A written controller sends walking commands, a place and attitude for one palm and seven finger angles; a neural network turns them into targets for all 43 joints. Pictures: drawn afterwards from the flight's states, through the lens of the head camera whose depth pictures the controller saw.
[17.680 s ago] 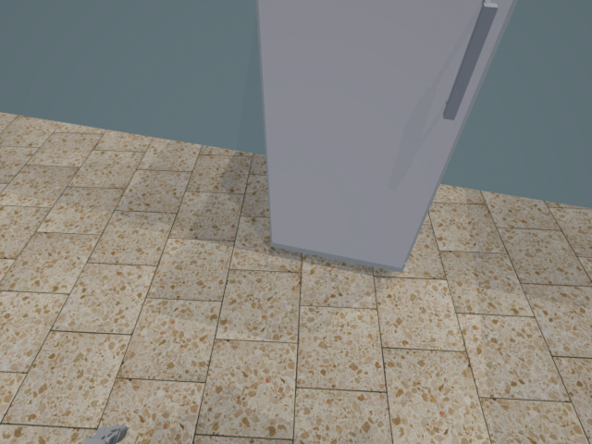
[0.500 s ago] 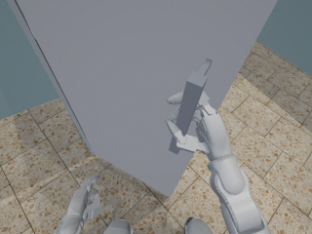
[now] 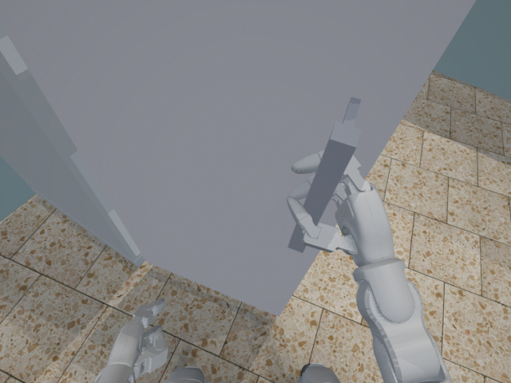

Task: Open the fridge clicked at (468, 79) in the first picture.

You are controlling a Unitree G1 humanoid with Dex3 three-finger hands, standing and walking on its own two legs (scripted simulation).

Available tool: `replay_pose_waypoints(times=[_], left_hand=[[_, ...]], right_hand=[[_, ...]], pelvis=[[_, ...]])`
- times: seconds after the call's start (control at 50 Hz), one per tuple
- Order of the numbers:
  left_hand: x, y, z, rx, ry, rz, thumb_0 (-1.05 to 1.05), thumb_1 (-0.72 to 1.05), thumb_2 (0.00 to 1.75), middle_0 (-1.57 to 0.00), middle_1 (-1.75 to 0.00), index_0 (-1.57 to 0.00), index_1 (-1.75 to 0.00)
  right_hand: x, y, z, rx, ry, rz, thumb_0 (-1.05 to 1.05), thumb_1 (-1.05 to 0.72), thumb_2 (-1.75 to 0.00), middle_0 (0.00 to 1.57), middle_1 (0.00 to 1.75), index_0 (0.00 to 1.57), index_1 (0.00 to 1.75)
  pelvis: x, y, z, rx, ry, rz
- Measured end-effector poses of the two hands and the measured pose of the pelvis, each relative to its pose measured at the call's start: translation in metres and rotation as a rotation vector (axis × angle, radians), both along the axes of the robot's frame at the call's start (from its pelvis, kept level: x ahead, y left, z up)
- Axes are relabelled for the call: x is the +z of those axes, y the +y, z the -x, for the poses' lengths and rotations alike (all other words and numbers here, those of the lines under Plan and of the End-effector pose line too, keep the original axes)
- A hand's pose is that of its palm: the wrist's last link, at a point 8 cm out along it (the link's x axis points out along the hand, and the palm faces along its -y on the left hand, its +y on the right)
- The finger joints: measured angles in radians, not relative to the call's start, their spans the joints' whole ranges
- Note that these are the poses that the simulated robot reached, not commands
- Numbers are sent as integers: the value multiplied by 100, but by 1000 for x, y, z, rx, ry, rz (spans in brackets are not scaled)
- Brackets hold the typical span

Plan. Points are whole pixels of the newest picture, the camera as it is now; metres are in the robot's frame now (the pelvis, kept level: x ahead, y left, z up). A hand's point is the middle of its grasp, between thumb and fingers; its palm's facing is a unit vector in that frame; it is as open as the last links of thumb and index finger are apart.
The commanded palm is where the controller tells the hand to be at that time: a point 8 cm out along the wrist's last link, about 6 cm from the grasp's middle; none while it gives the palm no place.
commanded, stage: stop walking and hold the door back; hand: right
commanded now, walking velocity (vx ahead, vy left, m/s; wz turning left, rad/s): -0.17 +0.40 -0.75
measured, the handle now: (319, 188) +0.33 -0.05 +0.15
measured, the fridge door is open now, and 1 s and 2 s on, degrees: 79 74 79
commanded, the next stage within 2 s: none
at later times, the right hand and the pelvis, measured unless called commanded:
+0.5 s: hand (292, 242) +0.26 -0.01 +0.15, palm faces +0.11 +0.96 -0.25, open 6.8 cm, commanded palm +0.26 -0.09 +0.14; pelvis -0.11 +0.14 +0.01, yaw -12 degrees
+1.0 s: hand (310, 193) +0.32 -0.04 +0.16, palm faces +0.24 +0.96 -0.17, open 6.2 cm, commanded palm +0.27 -0.09 +0.14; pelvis -0.12 +0.17 +0.02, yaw -12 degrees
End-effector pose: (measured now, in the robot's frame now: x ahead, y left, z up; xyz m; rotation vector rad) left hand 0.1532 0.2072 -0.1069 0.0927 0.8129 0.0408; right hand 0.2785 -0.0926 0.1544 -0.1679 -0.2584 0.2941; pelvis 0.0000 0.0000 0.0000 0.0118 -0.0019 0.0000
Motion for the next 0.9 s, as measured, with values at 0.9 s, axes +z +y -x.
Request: replay_pose_waypoints(times=[0.9], left_hand=[[-8,251,186,7,290,-208,1,91,90,-20,-30,-20,-30]], right_hand=[[15,14,-3,-595,263,27,-6,-58,-79,38,136,39,140]], pelvis=[[19,184,126,-228,-23,107]])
